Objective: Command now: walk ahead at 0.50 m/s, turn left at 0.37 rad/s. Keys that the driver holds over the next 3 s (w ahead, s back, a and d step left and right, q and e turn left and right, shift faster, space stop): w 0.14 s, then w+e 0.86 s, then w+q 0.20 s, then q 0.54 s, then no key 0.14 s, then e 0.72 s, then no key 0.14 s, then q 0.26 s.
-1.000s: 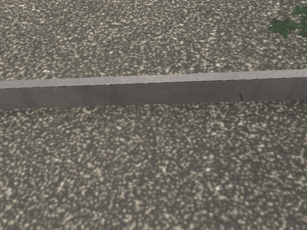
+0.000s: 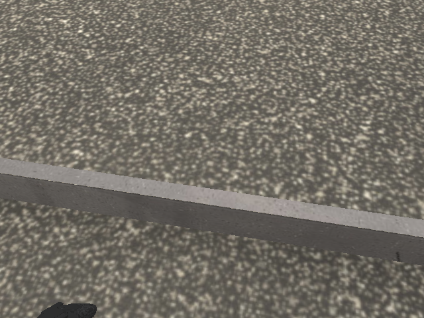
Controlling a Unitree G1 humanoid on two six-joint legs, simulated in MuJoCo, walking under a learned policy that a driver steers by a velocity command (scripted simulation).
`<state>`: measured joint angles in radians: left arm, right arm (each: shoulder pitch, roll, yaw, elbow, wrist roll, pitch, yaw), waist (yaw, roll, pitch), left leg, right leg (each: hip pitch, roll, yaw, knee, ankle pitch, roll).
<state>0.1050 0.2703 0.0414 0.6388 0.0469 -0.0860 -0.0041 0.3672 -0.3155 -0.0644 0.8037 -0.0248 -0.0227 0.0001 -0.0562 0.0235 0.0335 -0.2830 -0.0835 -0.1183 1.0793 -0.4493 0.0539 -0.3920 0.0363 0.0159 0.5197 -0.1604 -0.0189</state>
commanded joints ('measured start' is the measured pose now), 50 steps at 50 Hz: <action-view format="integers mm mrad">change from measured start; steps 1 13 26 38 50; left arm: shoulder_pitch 180 283 206 11 189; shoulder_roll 91 177 46 46 128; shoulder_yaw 23 46 29 5 50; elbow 37 185 201 116 162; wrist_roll -3 -34 -13 5 -41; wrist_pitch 10 1 66 72 46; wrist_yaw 7 -27 -41 -49 14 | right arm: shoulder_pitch -31 -287 -65 -18 -97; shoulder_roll -65 -38 -42 -101 10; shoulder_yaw -15 31 13 -7 22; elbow -79 -147 -29 47 -86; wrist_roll -29 -12 -1 3 -41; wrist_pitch -5 -18 -78 -66 -1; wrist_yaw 32 54 -8 -21 15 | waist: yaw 73 79 54 78 32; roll -127 -126 74 66 -29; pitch -40 8 -9 -45 -79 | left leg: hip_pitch -288 -57 258 283 -489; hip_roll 93 95 344 341 180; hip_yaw -5 154 58 339 126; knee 47 -489 -901 -633 452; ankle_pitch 70 288 558 1148 143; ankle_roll -4 -39 83 51 -107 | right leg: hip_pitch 282 162 -248 15 262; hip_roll -292 -245 -99 2 -166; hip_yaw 332 175 14 -153 279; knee -267 -313 543 162 -212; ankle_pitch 40 133 -77 -21 376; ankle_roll -145 -144 -21 -102 -288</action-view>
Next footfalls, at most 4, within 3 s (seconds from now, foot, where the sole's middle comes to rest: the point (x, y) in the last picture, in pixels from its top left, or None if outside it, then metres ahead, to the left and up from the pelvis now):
0.34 left None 0.29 0.13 -0.77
0.82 right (248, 303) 0.51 -0.10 -0.77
1.38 left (235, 172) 0.88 -0.09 -0.60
1.98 right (279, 124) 1.09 -0.27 -0.60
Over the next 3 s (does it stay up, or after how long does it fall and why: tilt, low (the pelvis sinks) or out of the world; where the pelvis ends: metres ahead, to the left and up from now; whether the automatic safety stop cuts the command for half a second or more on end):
stays up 0.93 -0.16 0.18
